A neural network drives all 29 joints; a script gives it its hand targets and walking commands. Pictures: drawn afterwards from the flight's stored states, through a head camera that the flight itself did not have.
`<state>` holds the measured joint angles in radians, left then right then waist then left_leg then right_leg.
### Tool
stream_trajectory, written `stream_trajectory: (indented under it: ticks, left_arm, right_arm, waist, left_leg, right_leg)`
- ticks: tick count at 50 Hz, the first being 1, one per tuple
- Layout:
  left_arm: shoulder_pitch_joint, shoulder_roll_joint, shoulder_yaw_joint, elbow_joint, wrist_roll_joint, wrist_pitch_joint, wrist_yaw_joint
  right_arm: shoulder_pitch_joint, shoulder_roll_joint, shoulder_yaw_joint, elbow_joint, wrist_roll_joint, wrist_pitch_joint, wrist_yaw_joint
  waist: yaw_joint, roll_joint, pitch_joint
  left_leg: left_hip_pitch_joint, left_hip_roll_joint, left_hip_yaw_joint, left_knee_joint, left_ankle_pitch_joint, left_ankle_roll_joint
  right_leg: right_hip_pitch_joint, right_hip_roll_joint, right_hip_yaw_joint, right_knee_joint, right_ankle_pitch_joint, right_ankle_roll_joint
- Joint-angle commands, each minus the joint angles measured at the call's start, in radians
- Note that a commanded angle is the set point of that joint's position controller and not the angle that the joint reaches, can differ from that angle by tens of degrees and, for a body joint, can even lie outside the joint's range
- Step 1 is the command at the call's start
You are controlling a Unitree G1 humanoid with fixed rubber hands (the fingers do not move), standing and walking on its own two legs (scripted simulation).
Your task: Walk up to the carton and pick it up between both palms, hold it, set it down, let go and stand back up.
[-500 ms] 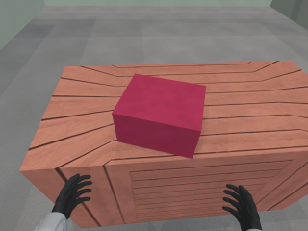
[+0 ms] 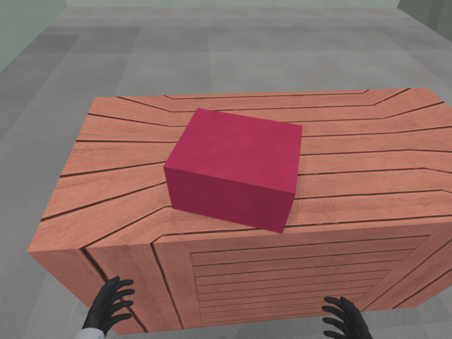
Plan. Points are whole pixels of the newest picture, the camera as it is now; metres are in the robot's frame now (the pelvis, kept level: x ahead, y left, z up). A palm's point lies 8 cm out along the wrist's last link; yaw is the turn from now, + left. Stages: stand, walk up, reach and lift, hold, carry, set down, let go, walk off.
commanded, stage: set down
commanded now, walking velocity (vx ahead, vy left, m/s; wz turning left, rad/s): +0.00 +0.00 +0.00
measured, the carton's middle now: (237, 167) +0.50 -0.02 +0.01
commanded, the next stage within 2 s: let go in 0.08 s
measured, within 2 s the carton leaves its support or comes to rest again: neither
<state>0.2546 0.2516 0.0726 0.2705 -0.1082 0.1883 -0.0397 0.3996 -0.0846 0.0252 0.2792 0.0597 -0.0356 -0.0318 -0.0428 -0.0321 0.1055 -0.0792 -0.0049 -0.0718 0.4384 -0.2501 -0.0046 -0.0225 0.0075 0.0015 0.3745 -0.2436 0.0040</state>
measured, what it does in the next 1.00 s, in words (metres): stands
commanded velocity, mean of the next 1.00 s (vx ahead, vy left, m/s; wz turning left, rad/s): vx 0.00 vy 0.00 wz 0.00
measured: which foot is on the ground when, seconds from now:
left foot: down 0.00-1.00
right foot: down 0.00-1.00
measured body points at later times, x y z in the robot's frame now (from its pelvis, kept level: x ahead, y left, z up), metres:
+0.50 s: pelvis +0.02 +0.00 +0.00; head +0.03 +0.01 +0.45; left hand +0.19 +0.23 -0.08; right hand +0.16 -0.21 -0.07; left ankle +0.00 +0.12 -0.74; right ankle -0.02 -0.13 -0.74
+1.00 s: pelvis +0.02 -0.01 +0.00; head +0.02 -0.01 +0.45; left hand +0.16 +0.29 -0.08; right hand +0.14 -0.27 -0.09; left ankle +0.00 +0.12 -0.74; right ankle -0.02 -0.13 -0.74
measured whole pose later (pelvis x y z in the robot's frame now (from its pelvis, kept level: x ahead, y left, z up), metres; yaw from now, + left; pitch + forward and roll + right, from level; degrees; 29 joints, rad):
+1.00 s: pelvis +0.02 -0.01 +0.00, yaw +0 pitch -5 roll +0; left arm 0.25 0.37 0.07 0.61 -0.03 0.02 0.00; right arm 0.28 -0.28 0.00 0.58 -0.02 -0.02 0.00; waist -0.04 -0.01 0.10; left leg -0.09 -0.01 -0.07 0.47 -0.29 -0.01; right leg -0.05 0.01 0.00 0.45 -0.30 0.00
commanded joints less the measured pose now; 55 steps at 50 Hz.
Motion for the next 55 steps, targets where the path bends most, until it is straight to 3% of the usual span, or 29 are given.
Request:
stream_trajectory:
  ticks: [1,4,5,6,10,12,14,15,16,17,18,21,22,28,29,30,31,32,33,35,36,39,40,43,47,48,50,52,55]
  left_arm:
    - [-0.091,0.100,-0.022,-0.023,0.078,-0.010,0.038]
    - [-0.077,0.113,0.006,-0.068,0.090,-0.029,0.038]
    - [-0.091,0.109,-0.005,-0.037,0.079,-0.033,0.037]
    - [-0.099,0.088,-0.004,-0.010,0.099,-0.017,0.046]
    - [-0.088,0.067,-0.015,0.024,0.110,-0.005,0.046]
    - [-0.118,0.084,-0.011,-0.032,0.099,-0.027,0.053]
    - [-0.102,0.066,-0.024,0.040,0.111,-0.017,0.053]
    - [-0.109,0.087,0.002,-0.042,0.090,-0.039,0.052]
    - [-0.093,0.063,-0.007,0.011,0.126,-0.030,0.059]
    - [-0.091,0.103,0.004,-0.105,0.071,-0.056,0.050]
    - [-0.074,0.055,0.005,0.081,0.123,-0.028,0.053]
    - [-0.089,0.071,-0.004,0.021,0.099,-0.048,0.040]
    - [-0.090,0.058,-0.005,0.046,0.118,-0.040,0.050]
    - [-0.099,0.041,-0.008,0.061,0.136,-0.059,0.053]
    - [0.001,0.288,0.064,0.150,0.166,-0.125,0.075]
    - [-0.012,0.285,0.058,0.186,0.157,-0.146,0.073]
    - [-0.018,0.270,0.055,0.209,0.166,-0.158,0.075]
    - [-0.046,0.249,0.044,0.181,0.158,-0.166,0.064]
    - [-0.053,0.272,0.055,0.211,0.166,-0.176,0.062]
    - [-0.066,0.266,0.047,0.226,0.157,-0.187,0.047]
    - [-0.082,0.238,0.044,0.239,0.162,-0.188,0.045]
    - [-0.092,0.231,0.031,0.273,0.145,-0.209,0.038]
    - [-0.131,0.238,0.018,0.281,0.146,-0.211,0.025]
    - [-0.114,0.286,0.039,0.295,0.141,-0.220,0.031]
    - [-0.087,0.315,0.038,0.316,0.149,-0.225,0.030]
    - [-0.057,0.344,0.045,0.329,0.139,-0.218,0.040]
    - [-0.120,0.332,0.040,0.323,0.150,-0.218,0.040]
    - [-0.038,0.305,0.033,0.357,0.128,-0.221,0.033]
    - [-0.086,0.302,0.031,0.350,0.126,-0.221,0.025]
  right_arm:
    - [-0.184,-0.173,-0.120,0.074,-0.057,-0.072,0.018]
    - [-0.154,-0.145,-0.104,-0.007,-0.040,-0.090,0.004]
    - [-0.152,-0.142,-0.092,0.056,-0.039,-0.089,0.002]
    - [-0.174,-0.175,-0.101,0.134,-0.048,-0.082,0.018]
    - [-0.203,-0.202,-0.126,0.227,-0.058,-0.086,0.031]
    - [-0.219,-0.194,-0.120,0.155,-0.054,-0.111,0.031]
    - [-0.219,-0.207,-0.131,0.229,-0.065,-0.118,0.036]
    - [-0.215,-0.197,-0.129,0.161,-0.058,-0.141,0.027]
    - [-0.234,-0.224,-0.125,0.233,-0.049,-0.134,0.041]
    - [-0.190,-0.191,-0.134,0.111,-0.044,-0.160,0.017]
    - [-0.234,-0.231,-0.115,0.238,-0.054,-0.144,0.042]
    - [-0.221,-0.216,-0.121,0.219,-0.050,-0.170,0.032]
    - [-0.224,-0.240,-0.122,0.261,-0.060,-0.167,0.041]
    - [-0.261,-0.265,-0.133,0.360,-0.056,-0.198,0.047]
    - [-0.140,-0.441,-0.140,0.325,-0.119,-0.110,0.018]
    - [-0.211,-0.414,-0.130,0.318,-0.121,-0.061,0.010]
    - [-0.151,-0.364,-0.118,0.322,-0.109,-0.053,0.001]
    - [-0.196,-0.385,-0.118,0.311,-0.108,-0.038,0.001]
    - [-0.198,-0.382,-0.114,0.306,-0.101,-0.039,0.009]
    - [-0.184,-0.437,-0.117,0.308,-0.105,-0.025,0.019]
    - [-0.180,-0.421,-0.109,0.309,-0.100,-0.025,0.020]
    - [-0.186,-0.413,-0.102,0.317,-0.102,-0.012,0.024]
    - [-0.195,-0.430,-0.111,0.324,-0.105,0.000,0.017]
    - [-0.254,-0.452,-0.105,0.320,-0.102,-0.016,0.024]
    - [-0.174,-0.438,-0.103,0.336,-0.093,-0.007,0.026]
    - [-0.185,-0.446,-0.100,0.339,-0.093,-0.009,0.031]
    - [-0.207,-0.449,-0.104,0.307,-0.097,-0.016,0.027]
    - [-0.219,-0.505,-0.112,0.326,-0.100,-0.006,0.029]
    - [-0.165,-0.491,-0.105,0.319,-0.098,-0.007,0.020]
  waist:
    - [0.056,0.174,-0.013]
    - [0.077,0.150,-0.047]
    - [0.045,0.130,-0.037]
    - [0.060,0.185,-0.013]
    - [0.060,0.183,-0.011]
    - [0.052,0.178,-0.068]
    - [0.030,0.181,-0.043]
    - [0.055,0.145,-0.101]
    - [0.053,0.212,-0.056]
    - [0.046,0.142,-0.133]
    - [0.065,0.184,-0.049]
    - [0.057,0.127,-0.104]
    - [0.045,0.185,-0.102]
    - [0.037,0.181,-0.101]
    - [0.065,0.228,-0.143]
    - [0.090,0.206,-0.130]
    - [0.046,0.160,-0.142]
    - [0.056,0.172,-0.168]
    - [0.053,0.117,-0.139]
    - [0.057,0.220,-0.127]
    - [0.043,0.172,-0.111]
    - [0.057,0.195,-0.088]
    - [0.029,0.126,-0.087]
    - [0.062,0.213,-0.154]
    - [0.047,0.148,-0.107]
    - [0.041,0.184,-0.133]
    - [0.029,0.116,-0.068]
    - [0.078,0.204,-0.068]
    - [0.050,0.147,-0.071]
  left_leg:
    - [-0.003,0.017,0.120,-0.108,0.125,-0.066]
    - [-0.072,0.009,0.141,-0.113,0.052,-0.041]
    - [-0.009,0.002,0.132,-0.088,0.150,-0.055]
    - [-0.003,0.013,0.125,-0.104,0.142,-0.069]
    - [0.044,0.015,0.113,-0.076,0.203,-0.086]
    - [0.034,0.006,0.123,-0.079,0.191,-0.078]
    - [0.072,0.011,0.116,-0.063,0.280,-0.088]
    - [0.068,0.002,0.119,-0.043,0.324,-0.090]
    - [0.094,0.013,0.113,-0.059,0.363,-0.102]
    - [0.114,0.001,0.120,-0.031,0.366,-0.085]
    - [0.121,0.004,0.111,-0.032,0.363,-0.097]
    - [0.130,-0.003,0.116,-0.019,0.383,-0.088]
    - [0.143,0.001,0.106,-0.014,0.437,-0.098]
    - [0.170,0.002,0.101,0.004,0.540,-0.110]
    - [-0.069,0.085,-0.041,0.028,0.579,0.018]
    - [-0.110,0.085,-0.026,0.046,0.472,0.039]
    - [-0.102,0.080,-0.042,0.026,0.433,0.054]
    - [-0.116,0.072,-0.026,0.017,0.396,0.049]
    - [-0.108,0.065,-0.038,-0.006,0.395,0.044]
    - [-0.120,0.062,-0.027,-0.019,0.394,0.047]
    - [-0.100,0.063,-0.042,-0.013,0.329,0.048]
    - [-0.104,0.076,-0.052,-0.031,0.211,0.061]
    - [-0.095,0.080,-0.077,-0.050,0.162,0.054]
    - [-0.106,0.086,-0.074,-0.057,0.205,0.051]
    - [-0.109,0.075,-0.061,-0.043,0.257,0.054]
    - [-0.077,0.074,-0.042,-0.031,0.224,0.053]
    - [-0.136,0.066,-0.068,-0.066,0.196,0.049]
    - [-0.122,0.072,-0.062,-0.045,0.192,0.056]
    - [-0.134,0.068,-0.045,-0.052,0.213,0.068]
  right_leg:
    - [-0.122,0.012,-0.029,-0.046,0.032,-0.058]
    - [-0.033,0.012,-0.020,-0.030,0.053,-0.037]
    - [-0.095,-0.003,-0.014,-0.035,0.114,-0.042]
    - [-0.131,0.014,-0.029,-0.032,0.049,-0.053]
    - [-0.151,0.022,-0.036,-0.043,0.048,-0.060]
    - [-0.131,0.018,-0.035,-0.036,0.052,-0.053]
    - [-0.153,0.020,-0.042,-0.036,0.105,-0.049]
    - [-0.114,0.022,-0.034,-0.023,0.147,-0.044]
    - [-0.172,0.029,-0.042,-0.031,0.104,-0.058]
    - [-0.128,0.011,-0.034,-0.031,0.174,-0.034]
    - [-0.192,0.036,-0.043,-0.028,0.125,-0.049]
    - [-0.160,0.023,-0.042,-0.040,0.178,-0.042]
    - [-0.181,0.032,-0.048,-0.025,0.193,-0.043]
    - [-0.176,0.036,-0.053,-0.015,0.265,-0.028]
    - [-0.031,-0.092,0.056,0.080,0.357,-0.037]
    - [-0.005,-0.113,0.061,0.067,0.367,-0.045]
    - [-0.010,-0.118,0.082,0.078,0.390,-0.071]
    - [-0.016,-0.111,0.055,0.089,0.331,-0.048]
    - [-0.009,-0.098,0.054,0.065,0.356,-0.049]
    - [-0.034,-0.098,0.058,0.064,0.327,-0.052]
    - [-0.068,-0.103,0.076,0.058,0.310,-0.058]
    - [-0.094,-0.101,0.089,0.031,0.188,-0.053]
    - [-0.105,-0.088,0.074,0.030,0.157,-0.053]
    - [-0.047,-0.095,0.087,0.059,0.191,-0.051]
    - [-0.028,-0.118,0.086,0.034,0.306,-0.065]
    - [-0.074,-0.141,0.114,0.025,0.276,-0.078]
    - [-0.077,-0.093,0.083,0.025,0.200,-0.050]
    - [-0.074,-0.107,0.103,0.008,0.191,-0.057]
    - [-0.055,-0.116,0.111,0.015,0.252,-0.052]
